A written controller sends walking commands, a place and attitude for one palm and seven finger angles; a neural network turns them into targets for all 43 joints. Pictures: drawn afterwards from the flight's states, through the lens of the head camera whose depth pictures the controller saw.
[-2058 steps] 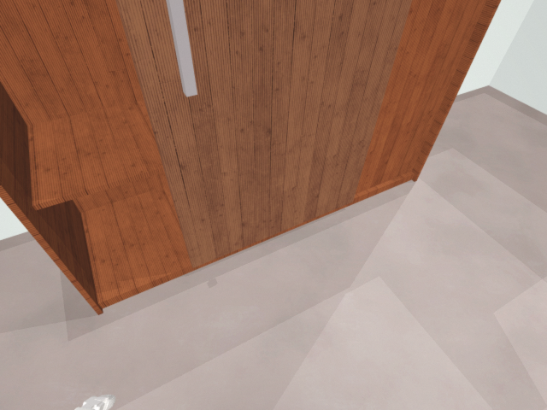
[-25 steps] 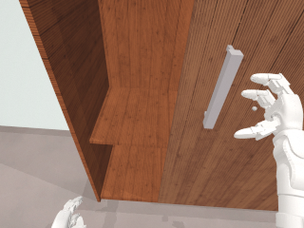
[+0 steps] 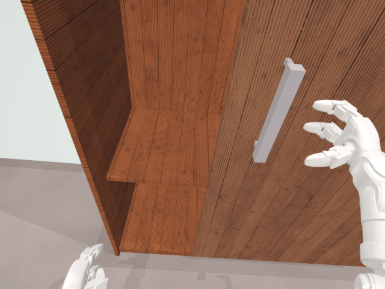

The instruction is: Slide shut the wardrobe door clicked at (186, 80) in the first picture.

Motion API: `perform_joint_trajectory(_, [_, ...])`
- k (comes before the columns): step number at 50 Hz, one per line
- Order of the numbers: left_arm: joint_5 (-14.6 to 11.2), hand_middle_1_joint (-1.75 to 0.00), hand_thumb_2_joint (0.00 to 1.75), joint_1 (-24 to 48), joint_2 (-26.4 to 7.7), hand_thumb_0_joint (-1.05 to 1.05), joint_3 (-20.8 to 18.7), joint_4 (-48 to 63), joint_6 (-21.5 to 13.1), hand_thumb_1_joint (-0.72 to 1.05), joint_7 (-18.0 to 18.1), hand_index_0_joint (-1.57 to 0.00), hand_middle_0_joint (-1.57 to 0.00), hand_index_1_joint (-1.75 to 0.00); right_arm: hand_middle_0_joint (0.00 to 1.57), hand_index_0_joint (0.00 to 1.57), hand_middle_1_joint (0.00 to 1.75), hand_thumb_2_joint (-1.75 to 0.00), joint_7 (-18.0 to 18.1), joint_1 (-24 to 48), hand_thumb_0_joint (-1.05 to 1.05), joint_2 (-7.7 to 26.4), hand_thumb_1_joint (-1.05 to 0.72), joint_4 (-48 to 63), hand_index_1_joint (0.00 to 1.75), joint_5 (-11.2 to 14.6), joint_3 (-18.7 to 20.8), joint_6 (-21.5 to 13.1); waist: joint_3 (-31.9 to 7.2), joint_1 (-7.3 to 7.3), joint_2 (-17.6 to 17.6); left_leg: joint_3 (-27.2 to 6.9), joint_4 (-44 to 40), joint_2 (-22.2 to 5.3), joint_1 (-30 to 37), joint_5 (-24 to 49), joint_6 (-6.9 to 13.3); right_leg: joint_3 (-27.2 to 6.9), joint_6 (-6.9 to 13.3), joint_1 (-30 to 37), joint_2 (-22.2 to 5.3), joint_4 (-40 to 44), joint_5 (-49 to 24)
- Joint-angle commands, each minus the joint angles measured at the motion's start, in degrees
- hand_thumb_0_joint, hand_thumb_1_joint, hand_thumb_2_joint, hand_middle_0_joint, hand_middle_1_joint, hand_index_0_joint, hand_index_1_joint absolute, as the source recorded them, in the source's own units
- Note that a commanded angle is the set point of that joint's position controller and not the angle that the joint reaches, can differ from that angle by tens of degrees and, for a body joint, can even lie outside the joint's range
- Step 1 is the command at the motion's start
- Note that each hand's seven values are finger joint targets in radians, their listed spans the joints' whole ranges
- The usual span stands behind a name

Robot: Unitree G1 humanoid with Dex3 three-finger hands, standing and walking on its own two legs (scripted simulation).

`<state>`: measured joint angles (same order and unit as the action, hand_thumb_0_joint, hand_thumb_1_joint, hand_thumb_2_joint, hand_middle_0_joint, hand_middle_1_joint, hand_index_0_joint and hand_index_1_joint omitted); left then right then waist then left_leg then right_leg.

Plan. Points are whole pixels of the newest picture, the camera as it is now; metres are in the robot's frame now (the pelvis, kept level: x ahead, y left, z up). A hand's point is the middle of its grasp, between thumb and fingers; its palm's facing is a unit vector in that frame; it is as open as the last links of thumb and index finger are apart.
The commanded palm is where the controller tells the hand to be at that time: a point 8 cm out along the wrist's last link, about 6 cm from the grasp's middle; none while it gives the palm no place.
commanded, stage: move the hooked fingers beside the handle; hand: right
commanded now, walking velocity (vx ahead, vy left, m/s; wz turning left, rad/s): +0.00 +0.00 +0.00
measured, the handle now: (272, 114) +0.45 -0.13 +0.18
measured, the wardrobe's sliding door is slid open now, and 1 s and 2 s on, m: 0.37 0.37 0.37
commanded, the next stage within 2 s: feel for the door with the fingertips in 0.38 s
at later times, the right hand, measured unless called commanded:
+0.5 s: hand (308, 160) +0.34 -0.19 +0.16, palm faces +0.00 +1.00 -0.05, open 14.0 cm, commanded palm +0.33 -0.25 +0.20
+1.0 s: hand (298, 131) +0.36 -0.16 +0.21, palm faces +0.01 +1.00 -0.04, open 14.0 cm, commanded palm +0.35 -0.21 +0.20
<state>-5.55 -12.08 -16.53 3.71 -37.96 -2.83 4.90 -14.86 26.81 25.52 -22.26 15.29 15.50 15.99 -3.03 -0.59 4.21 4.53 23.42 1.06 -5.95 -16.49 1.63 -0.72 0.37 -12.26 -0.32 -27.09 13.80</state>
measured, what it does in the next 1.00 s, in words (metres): stands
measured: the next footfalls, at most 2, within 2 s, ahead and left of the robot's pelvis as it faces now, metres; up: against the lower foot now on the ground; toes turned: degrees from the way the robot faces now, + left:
none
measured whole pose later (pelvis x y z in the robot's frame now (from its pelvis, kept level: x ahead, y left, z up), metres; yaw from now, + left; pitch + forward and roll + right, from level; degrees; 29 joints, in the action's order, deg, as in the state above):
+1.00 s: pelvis +0.00 +0.00 +0.00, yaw +1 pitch -2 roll +0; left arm -3.9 -12.6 -14.6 3.4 -38.5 -3.2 3.7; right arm -6.4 22.4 16.6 -8.9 12.6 11.8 11.3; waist -2.1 -0.2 2.3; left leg 3.5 23.1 1.1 -4.8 -16.4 1.8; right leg 0.2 0.2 -10.3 -0.5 -25.6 13.5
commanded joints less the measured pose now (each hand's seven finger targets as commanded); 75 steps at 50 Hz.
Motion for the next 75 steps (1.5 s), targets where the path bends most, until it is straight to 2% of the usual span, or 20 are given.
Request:
perform_joint_trajectory(1, [0.34,-0.30,0.90,6.95,-7.06,0.00,-4.06,10.90,-3.59,0.90,0.19,-0.20,-0.20,-0.30,0.30,0.30,1.20,-0.30,-1.95,16.69,0.00,4.06,0.50,16.06,1.20,1.38,-0.54,-2.68,-11.22,-1.16,-7.27,-1.58,-2.77,-0.63,-5.09,17.26,-1.12,-1.45,2.87,8.33,0.90,1.03,-12.21])
perform_joint_trajectory(4, [1.83,-0.30,0.90,6.24,-5.83,0.00,-3.88,11.21,-5.62,0.90,-0.04,-0.20,-0.20,-0.30,0.30,0.30,1.20,-0.30,2.87,23.39,0.00,13.18,0.50,37.47,1.20,1.14,7.68,-13.19,-23.91,-0.02,-2.38,-2.49,-1.01,-0.38,0.06,23.02,-0.69,-2.08,3.06,16.57,0.87,0.55,-21.76])
perform_joint_trajectory(7, [2.64,-0.30,0.90,4.82,-5.49,0.00,-3.45,7.82,-6.46,0.90,-0.04,-0.20,-0.20,-0.30,0.30,0.30,1.20,-0.30,6.92,23.49,0.00,17.23,0.50,37.79,1.20,0.23,12.31,-17.65,-24.81,0.47,-0.01,-2.50,-0.01,-0.38,1.33,26.38,-0.61,-2.03,2.45,18.14,0.39,0.76,-27.18])
perform_joint_trajectory(10, [2.16,-0.30,0.90,6.65,-5.04,0.00,-3.31,7.09,-5.48,0.90,-0.27,-0.20,-0.20,-0.30,0.30,0.30,1.20,-0.30,7.14,19.04,0.00,13.18,0.50,27.77,1.20,-1.89,9.55,-13.61,-14.72,0.53,4.66,-2.66,-1.84,-0.52,-0.14,23.92,-0.29,-1.08,2.05,14.10,0.45,2.36,-22.42])
perform_joint_trajectory(14, [0.61,-0.30,0.90,7.21,-6.41,0.00,-2.79,8.46,-2.08,0.90,-0.29,-0.20,-0.20,-0.30,0.30,0.30,1.20,-0.30,2.10,3.19,0.00,4.45,0.50,6.36,1.20,-0.40,1.83,-0.31,0.90,0.87,-4.63,-1.59,-4.26,-0.21,-3.73,17.18,-0.83,-0.02,2.16,2.83,0.80,3.75,-10.51])
perform_joint_trajectory(18, [-0.06,-0.30,0.90,7.20,-7.38,0.00,-3.54,10.61,-1.51,0.90,-0.17,-0.20,-0.20,-0.30,0.30,0.30,1.20,-0.30,-1.92,4.66,0.00,3.96,0.50,8.81,1.20,1.75,1.43,1.93,-4.08,-0.07,-9.42,-1.26,-3.50,-0.57,-4.55,18.75,-1.46,-0.12,2.65,3.79,0.59,2.06,-10.98])
perform_joint_trajectory(22, [1.28,-0.30,0.90,7.90,-5.46,0.00,-3.41,12.38,-4.40,0.90,-0.17,-0.20,-0.20,-0.30,0.30,0.30,1.20,-0.30,2.07,21.22,0.00,12.30,0.50,38.69,1.20,1.41,6.39,-10.57,-18.33,-0.38,-2.59,-2.43,-1.66,-0.40,-1.22,22.48,-0.99,-1.15,3.10,13.40,0.86,0.92,-19.61])
perform_joint_trajectory(24, [2.08,-0.30,0.90,6.12,-5.03,0.00,-3.50,10.49,-6.22,0.90,0.04,-0.20,-0.20,-0.30,0.30,0.30,1.20,-0.30,4.58,20.98,0.00,14.25,0.50,44.92,1.20,0.90,9.57,-16.22,-24.11,-0.37,1.85,-2.43,-0.76,-0.09,-0.98,23.66,-0.64,-1.61,2.82,19.47,0.47,0.84,-24.74])
perform_joint_trajectory(26, [2.25,-0.30,0.90,6.01,-4.89,0.00,-3.43,8.26,-7.23,0.90,0.05,-0.20,-0.20,-0.30,0.30,0.30,1.20,-0.30,5.63,20.99,0.00,10.19,0.50,41.53,1.20,0.31,6.44,-17.56,-22.35,-1.20,4.57,-2.18,-0.99,-0.05,-3.01,23.40,-0.69,-1.83,2.15,21.29,0.30,0.69,-25.98])
perform_joint_trajectory(29, [1.59,-0.30,0.90,7.54,-5.23,0.00,-3.23,6.02,-6.50,0.90,0.13,-0.20,-0.20,-0.30,0.30,0.30,1.20,-0.30,5.39,20.03,0.00,4.12,0.50,27.66,1.20,-0.90,0.26,-12.12,-10.29,-1.92,4.65,-2.03,-3.28,-0.03,-5.62,17.87,-0.56,-1.82,1.98,15.01,0.41,2.23,-16.70])
perform_joint_trajectory(33, [0.35,-0.30,0.90,9.10,-6.29,0.00,-2.45,6.52,-3.05,0.90,0.58,-0.20,-0.20,-0.30,0.30,0.30,1.20,-0.30,3.62,12.44,0.00,-1.67,0.50,8.89,1.20,-0.58,-4.85,0.14,2.96,-1.11,-5.65,-1.60,-5.53,-0.33,-8.53,7.27,-0.93,-1.69,2.25,3.77,0.39,4.59,-3.46])
perform_joint_trajectory(36, [0.61,-0.30,0.90,9.21,-6.78,0.00,-2.83,8.20,-2.25,0.90,0.57,-0.20,-0.20,-0.30,0.30,0.30,1.20,-0.30,3.95,14.96,0.00,1.77,0.50,8.93,1.20,-0.14,-1.13,2.81,-3.29,0.19,-9.56,-1.84,-4.96,-0.66,-6.13,8.67,-1.01,-1.98,2.46,4.35,0.58,3.84,-5.50])
perform_joint_trajectory(41, [2.20,-0.30,0.90,8.86,-4.53,0.00,-3.09,11.43,-3.84,0.90,-0.61,-0.20,-0.20,-0.30,0.30,0.30,1.20,-0.30,7.78,23.79,0.00,7.04,0.50,32.76,1.20,-0.66,4.67,-8.06,-20.39,1.17,-5.09,-2.92,-1.64,-0.63,2.77,22.01,-0.78,-1.20,2.63,12.23,1.15,2.15,-18.48])
perform_joint_trajectory(45, [2.45,-0.30,0.90,7.75,-4.19,0.00,-3.17,9.06,-4.40,0.90,-0.97,-0.20,-0.20,-0.30,0.30,0.30,1.20,-0.30,9.48,21.47,0.00,5.87,0.50,30.90,1.20,-1.91,3.67,-11.88,-17.53,0.29,-1.43,-3.02,-1.97,-0.21,0.75,23.26,-0.73,-0.74,2.38,14.39,0.57,2.11,-20.22])
perform_joint_trajectory(50, [1.19,-0.30,0.90,8.89,-4.98,0.00,-2.70,7.91,-2.39,0.90,-0.47,-0.20,-0.20,-0.30,0.30,0.30,1.20,-0.30,8.06,19.39,0.00,-0.94,0.50,17.80,1.20,-2.92,-4.18,-3.50,-3.98,-0.99,0.49,-2.63,-4.75,-0.11,-5.39,13.22,-0.39,-0.76,2.21,8.67,0.65,3.71,-9.56])
perform_joint_trajectory(53, [1.24,-0.30,0.90,8.50,-5.97,0.00,-3.15,8.03,-1.73,0.90,-0.02,-0.20,-0.20,-0.30,0.30,0.30,1.20,-0.30,7.09,19.12,0.00,2.29,0.50,15.41,1.20,-1.53,-0.44,-0.54,-6.80,-0.32,-6.13,-2.60,-4.57,-0.32,-3.15,15.28,-0.77,-0.60,2.74,7.55,0.70,3.10,-10.45])
perform_joint_trajectory(59, [2.13,-0.30,0.90,7.64,-5.05,0.00,-3.56,9.84,-2.77,0.90,-0.58,-0.20,-0.20,-0.30,0.30,0.30,1.20,-0.30,7.61,22.53,0.00,5.29,0.50,27.56,1.20,-0.92,3.33,-6.77,-18.41,0.48,-5.65,-2.74,-1.53,-0.53,3.13,27.29,-0.92,-0.49,2.90,12.24,1.19,1.82,-21.23])
perform_joint_trajectory(65, [1.75,-0.30,0.90,7.30,-5.18,0.00,-3.63,8.44,-2.56,0.90,-1.13,-0.20,-0.20,-0.30,0.30,0.30,1.20,-0.30,7.59,19.90,0.00,1.81,0.50,21.92,1.20,-2.24,-0.51,-6.17,-11.94,-0.41,-1.31,-2.57,-2.26,-0.31,-1.26,24.97,-0.60,-0.30,2.58,11.98,0.86,1.54,-19.76])
perform_joint_trajectory(69, [1.36,-0.30,0.90,7.85,-5.99,0.00,-3.45,8.22,-0.95,0.90,-0.45,-0.20,-0.20,-0.30,0.30,0.30,1.20,-0.30,7.02,21.20,0.00,3.06,0.50,16.37,1.20,-2.08,-0.04,-2.17,-7.88,-0.82,-5.31,-2.45,-3.02,-0.42,-2.46,20.71,-0.77,-0.10,2.81,8.04,0.87,2.18,-14.65])
perform_joint_trajectory(75, [1.98,-0.30,0.90,7.10,-5.60,0.00,-3.69,8.44,-1.86,0.90,-0.27,-0.20,-0.20,-0.30,0.30,0.30,1.20,-0.30,7.88,30.21,0.00,4.39,0.50,21.93,1.20,-2.04,0.56,-6.31,-15.11,-1.38,-2.48,-2.88,-2.39,-0.37,-1.72,22.11,-0.55,-1.10,2.82,13.06,0.92,1.36,-18.17])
